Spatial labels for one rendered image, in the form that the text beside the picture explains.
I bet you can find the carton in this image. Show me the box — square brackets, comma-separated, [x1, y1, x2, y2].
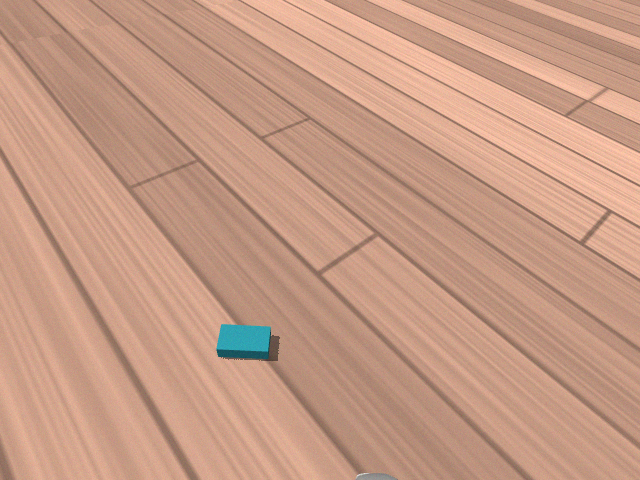
[216, 324, 271, 359]

